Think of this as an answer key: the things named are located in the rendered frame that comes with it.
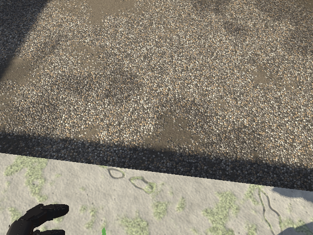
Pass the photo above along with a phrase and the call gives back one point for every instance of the robot left hand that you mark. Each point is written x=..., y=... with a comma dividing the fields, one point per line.
x=37, y=216

